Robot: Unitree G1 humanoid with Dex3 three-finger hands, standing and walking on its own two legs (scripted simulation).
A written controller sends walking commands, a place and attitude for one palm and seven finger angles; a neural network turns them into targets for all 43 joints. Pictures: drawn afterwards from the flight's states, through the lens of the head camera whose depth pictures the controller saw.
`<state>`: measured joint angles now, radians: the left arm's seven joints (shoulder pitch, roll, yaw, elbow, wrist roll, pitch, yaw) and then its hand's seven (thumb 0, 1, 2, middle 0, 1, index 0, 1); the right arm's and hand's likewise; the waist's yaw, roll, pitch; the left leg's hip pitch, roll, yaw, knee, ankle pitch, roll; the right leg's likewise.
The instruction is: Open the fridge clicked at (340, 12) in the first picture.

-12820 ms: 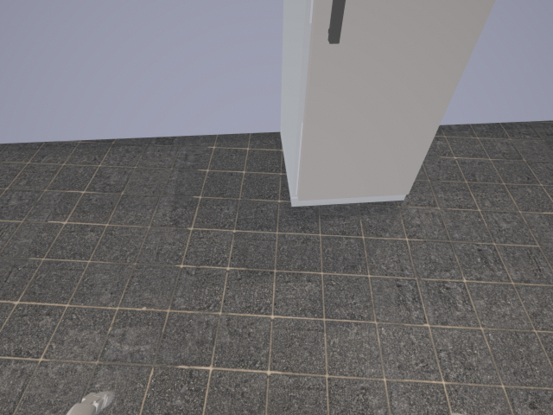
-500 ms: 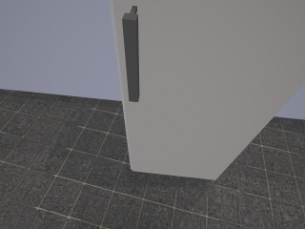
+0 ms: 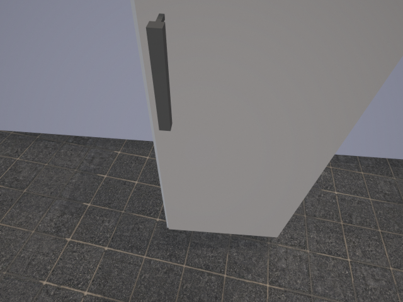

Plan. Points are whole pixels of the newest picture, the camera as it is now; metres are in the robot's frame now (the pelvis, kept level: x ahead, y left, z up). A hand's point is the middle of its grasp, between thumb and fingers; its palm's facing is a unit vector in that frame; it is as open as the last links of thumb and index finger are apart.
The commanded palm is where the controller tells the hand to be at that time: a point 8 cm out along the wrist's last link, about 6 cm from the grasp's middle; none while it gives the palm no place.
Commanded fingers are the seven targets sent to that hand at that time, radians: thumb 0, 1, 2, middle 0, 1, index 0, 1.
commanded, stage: come to a stop and stand still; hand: left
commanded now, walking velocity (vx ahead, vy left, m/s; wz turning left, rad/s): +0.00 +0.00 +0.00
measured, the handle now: (163, 78) +0.51 +0.12 +0.18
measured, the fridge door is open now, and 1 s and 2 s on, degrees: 0 0 0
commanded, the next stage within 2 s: look again from close up in 0.06 s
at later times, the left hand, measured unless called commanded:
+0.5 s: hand out of the picture +0.02 +0.21 -0.18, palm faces +0.03 -0.98 -0.21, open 7.3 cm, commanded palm none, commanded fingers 0.00 0.90 0.90 -0.20 -0.30 -0.20 -0.30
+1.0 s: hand out of the picture -0.04 +0.24 -0.18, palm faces +0.02 -0.97 -0.23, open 7.3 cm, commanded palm none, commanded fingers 0.00 0.90 0.90 -0.20 -0.30 -0.20 -0.30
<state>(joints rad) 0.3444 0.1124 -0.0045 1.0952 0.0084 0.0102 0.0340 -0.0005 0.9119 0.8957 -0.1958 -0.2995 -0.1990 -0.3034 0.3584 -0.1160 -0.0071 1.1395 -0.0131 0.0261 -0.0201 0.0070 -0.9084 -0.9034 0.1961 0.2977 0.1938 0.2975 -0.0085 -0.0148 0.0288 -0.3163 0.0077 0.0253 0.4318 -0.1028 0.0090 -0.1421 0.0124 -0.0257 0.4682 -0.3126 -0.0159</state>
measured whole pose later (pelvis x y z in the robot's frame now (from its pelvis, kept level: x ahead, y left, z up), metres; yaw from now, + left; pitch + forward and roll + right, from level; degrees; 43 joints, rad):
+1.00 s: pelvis -0.01 +0.03 +0.00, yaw +0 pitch -1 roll -1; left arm 0.37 0.25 0.00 1.05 0.02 0.00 0.03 0.00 0.91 0.90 -0.20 -0.30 -0.20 -0.30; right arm 0.23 -0.23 -0.01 1.04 -0.01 0.00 0.01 0.01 -0.90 -0.90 0.20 0.30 0.20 0.30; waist 0.02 -0.02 0.00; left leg -0.33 -0.02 0.03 0.43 -0.08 0.06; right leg -0.15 -0.02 -0.02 0.45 -0.28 0.02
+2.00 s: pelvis +0.01 +0.02 +0.00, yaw -1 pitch -1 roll -1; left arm 0.32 0.21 -0.01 1.08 0.02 -0.01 0.03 0.00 0.91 0.90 -0.20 -0.30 -0.20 -0.30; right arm 0.22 -0.20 0.00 1.10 0.00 -0.01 0.00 0.01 -0.90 -0.90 0.20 0.30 0.20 0.30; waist 0.01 -0.02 0.02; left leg -0.29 -0.01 0.04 0.41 -0.11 0.04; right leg -0.10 -0.01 -0.01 0.41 -0.29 0.01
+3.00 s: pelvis +0.02 +0.02 +0.00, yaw -1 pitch -1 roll +0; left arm 0.32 0.20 -0.01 1.10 0.02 -0.01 0.03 0.00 0.91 0.90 -0.20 -0.30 -0.20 -0.30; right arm 0.22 -0.20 0.01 1.12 0.00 -0.01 -0.01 0.01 -0.90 -0.90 0.20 0.30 0.20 0.30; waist 0.01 -0.02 0.02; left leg -0.25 -0.01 0.05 0.39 -0.12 0.03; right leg -0.07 -0.01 0.01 0.38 -0.29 0.01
